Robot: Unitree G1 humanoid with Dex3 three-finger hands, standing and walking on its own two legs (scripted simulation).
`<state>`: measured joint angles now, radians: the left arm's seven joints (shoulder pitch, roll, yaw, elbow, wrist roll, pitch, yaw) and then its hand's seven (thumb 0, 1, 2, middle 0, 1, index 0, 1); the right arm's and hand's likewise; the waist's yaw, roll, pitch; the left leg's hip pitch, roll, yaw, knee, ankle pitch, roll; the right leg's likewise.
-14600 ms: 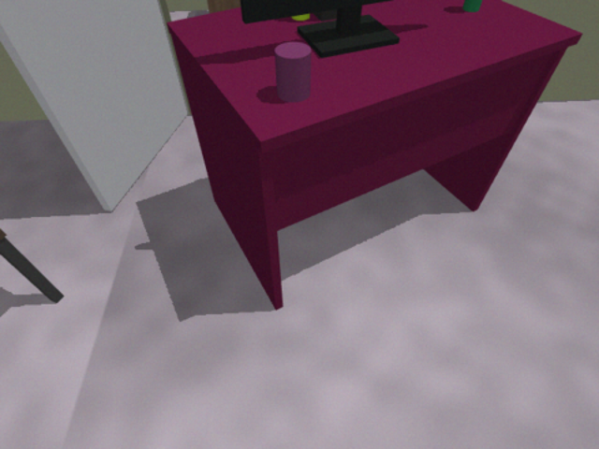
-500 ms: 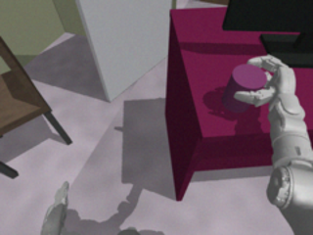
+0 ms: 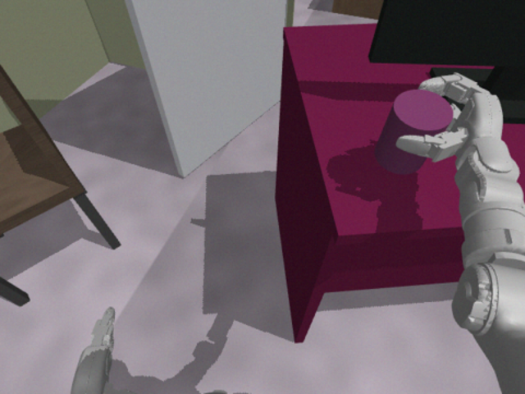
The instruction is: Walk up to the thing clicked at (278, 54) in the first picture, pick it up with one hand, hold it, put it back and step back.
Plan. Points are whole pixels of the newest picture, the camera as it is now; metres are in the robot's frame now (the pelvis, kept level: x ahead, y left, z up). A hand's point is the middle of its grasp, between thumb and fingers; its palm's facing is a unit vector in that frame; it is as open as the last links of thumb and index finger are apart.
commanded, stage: lift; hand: right
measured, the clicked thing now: (414, 127) +0.48 -0.20 +0.14
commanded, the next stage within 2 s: hold in 1.48 s
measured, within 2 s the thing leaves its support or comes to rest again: neither
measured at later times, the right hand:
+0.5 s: hand (450, 107) +0.45 -0.21 +0.20, palm faces +0.16 +0.99 -0.01, open 11.1 cm
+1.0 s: hand (499, 104) +0.36 -0.20 +0.27, palm faces +0.16 +0.99 -0.02, open 11.1 cm
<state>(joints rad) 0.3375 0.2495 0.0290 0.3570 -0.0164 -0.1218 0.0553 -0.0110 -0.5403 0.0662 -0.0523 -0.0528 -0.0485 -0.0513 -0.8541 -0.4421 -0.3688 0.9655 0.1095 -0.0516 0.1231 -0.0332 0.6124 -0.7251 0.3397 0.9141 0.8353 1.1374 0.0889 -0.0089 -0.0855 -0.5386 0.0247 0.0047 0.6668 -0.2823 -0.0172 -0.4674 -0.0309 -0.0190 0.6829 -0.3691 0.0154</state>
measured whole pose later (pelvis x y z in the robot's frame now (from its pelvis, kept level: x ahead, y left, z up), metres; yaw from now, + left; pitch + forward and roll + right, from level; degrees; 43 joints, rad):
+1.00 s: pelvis -0.01 +0.00 +0.01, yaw -1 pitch -1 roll +0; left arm 0.32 0.25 0.06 0.50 -0.03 -0.14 0.04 -0.01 -0.53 0.06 -0.04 -0.05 -0.04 -0.04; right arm -0.58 -0.34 -0.32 0.19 0.20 0.48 0.08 -0.03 0.61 -0.73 0.32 0.95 0.82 1.18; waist -0.01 -0.07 -0.07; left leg -0.30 0.04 0.03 0.55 -0.24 -0.02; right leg -0.23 -0.01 0.00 0.55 -0.31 0.01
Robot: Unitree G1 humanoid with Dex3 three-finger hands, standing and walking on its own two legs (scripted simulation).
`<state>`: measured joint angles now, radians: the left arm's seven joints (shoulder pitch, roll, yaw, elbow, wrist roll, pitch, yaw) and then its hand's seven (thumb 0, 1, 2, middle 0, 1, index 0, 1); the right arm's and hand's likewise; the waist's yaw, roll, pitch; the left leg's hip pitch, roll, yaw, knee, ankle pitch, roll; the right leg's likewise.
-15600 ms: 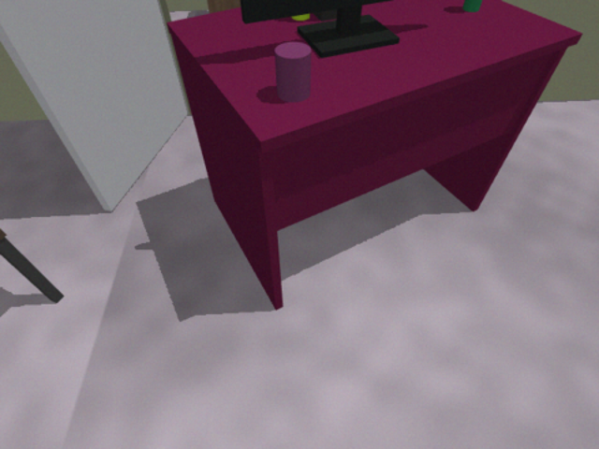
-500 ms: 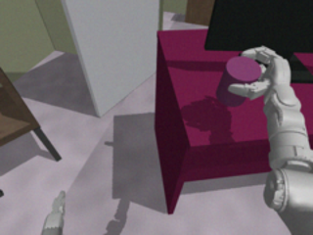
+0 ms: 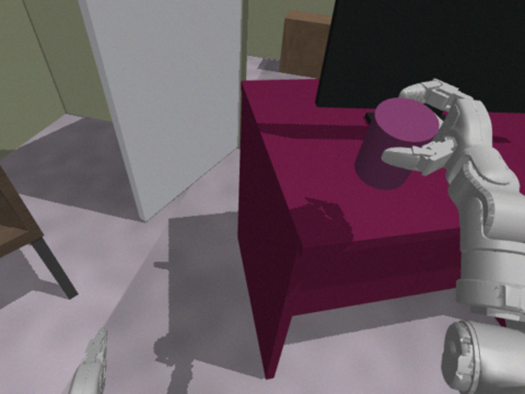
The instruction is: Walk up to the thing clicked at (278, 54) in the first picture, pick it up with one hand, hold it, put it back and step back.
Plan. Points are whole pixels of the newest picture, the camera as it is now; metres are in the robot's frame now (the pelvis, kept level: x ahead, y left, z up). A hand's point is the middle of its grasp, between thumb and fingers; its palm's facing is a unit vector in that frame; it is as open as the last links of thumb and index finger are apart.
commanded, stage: lift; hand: right
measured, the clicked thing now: (395, 138) +0.39 -0.18 +0.23
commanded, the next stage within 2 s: hold in 0.48 s
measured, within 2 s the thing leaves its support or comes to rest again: neither
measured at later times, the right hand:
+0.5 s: hand (429, 117) +0.34 -0.18 +0.30, palm faces +0.14 +0.99 -0.02, open 11.1 cm
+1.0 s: hand (437, 119) +0.33 -0.18 +0.30, palm faces +0.12 +0.99 -0.04, open 11.1 cm
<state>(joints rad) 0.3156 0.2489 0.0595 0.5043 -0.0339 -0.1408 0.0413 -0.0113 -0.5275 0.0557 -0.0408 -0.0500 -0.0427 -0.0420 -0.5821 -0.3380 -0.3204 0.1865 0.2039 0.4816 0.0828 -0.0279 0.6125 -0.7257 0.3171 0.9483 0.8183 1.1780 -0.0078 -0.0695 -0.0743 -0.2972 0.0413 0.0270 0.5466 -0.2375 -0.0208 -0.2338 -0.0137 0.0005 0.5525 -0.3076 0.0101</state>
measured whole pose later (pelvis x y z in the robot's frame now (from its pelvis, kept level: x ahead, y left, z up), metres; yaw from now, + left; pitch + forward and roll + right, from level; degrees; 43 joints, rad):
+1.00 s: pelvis +0.00 +0.00 +0.00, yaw -1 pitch -3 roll +0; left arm 0.26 0.26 0.05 0.63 -0.04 -0.24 0.03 -0.01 -0.54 0.05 -0.05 -0.05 -0.05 -0.04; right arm -0.55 -0.35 -0.34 -0.13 0.25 0.83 0.07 -0.02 0.61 -0.72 0.33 0.92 0.83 1.16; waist -0.02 -0.09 -0.09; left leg -0.24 0.05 0.05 0.52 -0.23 -0.02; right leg -0.19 -0.01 0.02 0.53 -0.29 0.01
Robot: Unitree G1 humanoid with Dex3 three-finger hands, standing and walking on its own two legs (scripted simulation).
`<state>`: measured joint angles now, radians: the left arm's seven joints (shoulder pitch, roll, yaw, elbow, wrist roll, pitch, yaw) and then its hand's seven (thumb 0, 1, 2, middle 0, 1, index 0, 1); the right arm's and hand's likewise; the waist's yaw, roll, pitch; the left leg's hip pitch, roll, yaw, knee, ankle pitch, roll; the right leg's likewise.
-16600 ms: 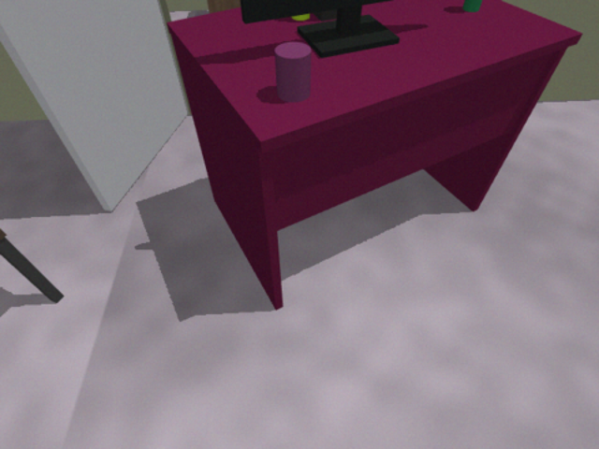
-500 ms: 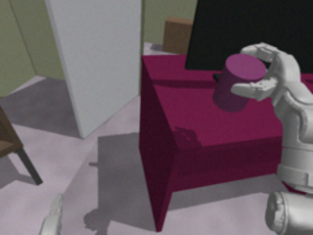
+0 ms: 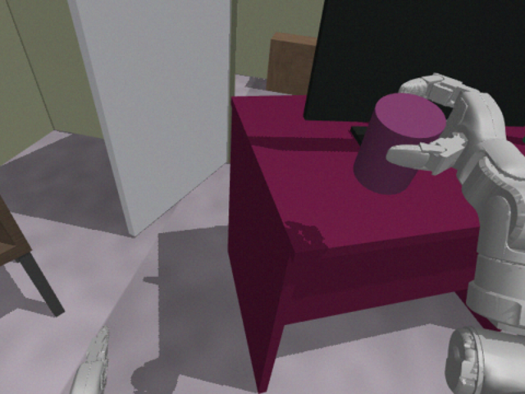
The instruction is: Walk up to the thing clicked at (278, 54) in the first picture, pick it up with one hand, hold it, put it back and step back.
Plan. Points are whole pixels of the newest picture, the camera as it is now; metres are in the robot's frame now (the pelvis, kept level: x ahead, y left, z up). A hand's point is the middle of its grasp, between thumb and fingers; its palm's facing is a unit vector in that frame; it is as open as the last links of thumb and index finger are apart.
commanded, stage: hold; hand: right
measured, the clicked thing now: (397, 138) +0.35 -0.16 +0.28
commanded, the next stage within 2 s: none
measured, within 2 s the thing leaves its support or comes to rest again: neither
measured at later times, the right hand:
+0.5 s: hand (413, 129) +0.33 -0.17 +0.30, palm faces +0.08 +1.00 -0.02, open 11.1 cm
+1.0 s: hand (415, 128) +0.32 -0.17 +0.30, palm faces +0.07 +1.00 -0.01, open 11.1 cm
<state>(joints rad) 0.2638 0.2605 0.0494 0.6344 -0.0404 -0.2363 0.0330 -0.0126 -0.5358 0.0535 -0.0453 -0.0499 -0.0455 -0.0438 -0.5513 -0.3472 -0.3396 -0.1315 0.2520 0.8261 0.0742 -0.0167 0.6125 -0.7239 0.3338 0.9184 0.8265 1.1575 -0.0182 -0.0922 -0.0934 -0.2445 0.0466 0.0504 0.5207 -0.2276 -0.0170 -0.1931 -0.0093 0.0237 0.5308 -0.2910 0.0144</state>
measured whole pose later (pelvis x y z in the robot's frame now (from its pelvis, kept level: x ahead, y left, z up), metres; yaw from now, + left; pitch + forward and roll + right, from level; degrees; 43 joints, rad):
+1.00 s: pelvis -0.01 +0.00 +0.00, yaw +0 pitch -4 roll +0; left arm 0.24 0.26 0.07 0.65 -0.04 -0.26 0.03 -0.01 -0.54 0.05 -0.05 -0.05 -0.05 -0.05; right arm -0.56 -0.34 -0.34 -0.13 0.27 0.87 0.06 -0.02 0.61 -0.73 0.33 0.92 0.82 1.16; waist -0.01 -0.09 -0.10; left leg -0.24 0.05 0.05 0.52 -0.22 -0.02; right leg -0.19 -0.01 0.02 0.54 -0.29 0.01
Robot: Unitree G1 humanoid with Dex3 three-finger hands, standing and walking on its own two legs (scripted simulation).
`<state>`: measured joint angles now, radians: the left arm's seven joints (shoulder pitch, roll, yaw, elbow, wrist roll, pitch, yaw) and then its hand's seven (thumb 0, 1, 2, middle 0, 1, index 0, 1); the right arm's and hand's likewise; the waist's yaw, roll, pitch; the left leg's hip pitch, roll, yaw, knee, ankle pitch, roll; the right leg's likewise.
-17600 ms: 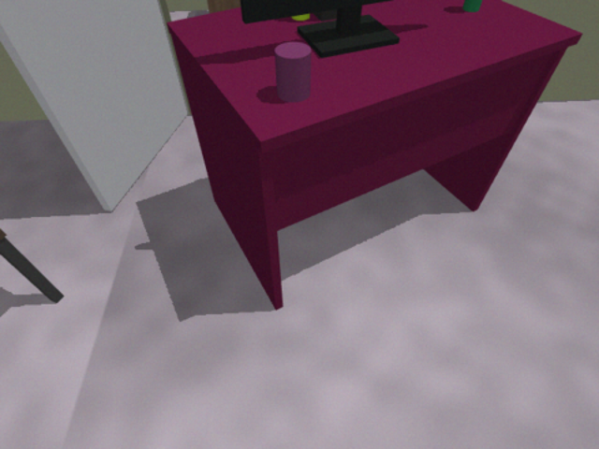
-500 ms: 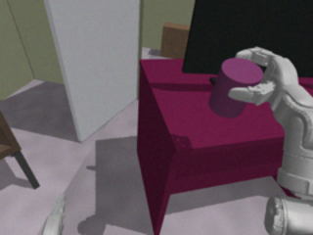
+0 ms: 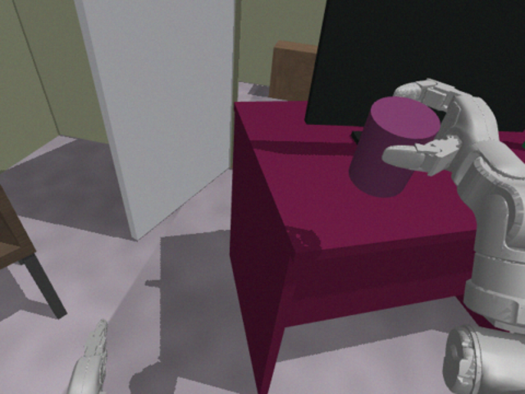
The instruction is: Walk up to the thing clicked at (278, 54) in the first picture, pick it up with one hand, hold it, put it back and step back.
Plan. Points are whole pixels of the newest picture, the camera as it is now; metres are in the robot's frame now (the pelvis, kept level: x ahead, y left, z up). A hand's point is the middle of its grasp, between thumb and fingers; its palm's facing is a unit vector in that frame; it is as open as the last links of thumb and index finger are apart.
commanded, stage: hold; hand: right
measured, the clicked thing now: (392, 141) +0.34 -0.15 +0.28
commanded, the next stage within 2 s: crouch in 1.18 s
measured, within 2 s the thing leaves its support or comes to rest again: neither
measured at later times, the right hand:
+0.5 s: hand (412, 129) +0.33 -0.17 +0.30, palm faces +0.09 +1.00 -0.02, open 11.1 cm
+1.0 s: hand (416, 122) +0.33 -0.17 +0.31, palm faces +0.12 +0.99 -0.02, open 11.1 cm
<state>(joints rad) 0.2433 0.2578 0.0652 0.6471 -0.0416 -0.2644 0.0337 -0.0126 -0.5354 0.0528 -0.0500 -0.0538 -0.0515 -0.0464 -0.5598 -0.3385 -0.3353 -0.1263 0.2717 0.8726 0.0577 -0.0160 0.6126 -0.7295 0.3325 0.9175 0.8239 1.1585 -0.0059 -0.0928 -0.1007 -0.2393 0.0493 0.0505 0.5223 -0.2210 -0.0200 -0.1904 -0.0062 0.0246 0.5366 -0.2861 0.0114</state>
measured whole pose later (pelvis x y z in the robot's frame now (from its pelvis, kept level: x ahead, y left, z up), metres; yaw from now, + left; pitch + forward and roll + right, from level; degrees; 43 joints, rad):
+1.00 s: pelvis +0.00 +0.00 +0.00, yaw +0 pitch -4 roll +0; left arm 0.26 0.27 0.07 0.61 -0.05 -0.25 0.03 -0.01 -0.54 0.06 -0.05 -0.05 -0.05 -0.05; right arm -0.58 -0.35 -0.34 -0.11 0.25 0.84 0.04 -0.02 0.61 -0.72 0.33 0.92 0.83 1.16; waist -0.01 -0.09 -0.10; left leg -0.24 0.04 0.05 0.52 -0.22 -0.01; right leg -0.19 -0.01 0.03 0.53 -0.28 0.02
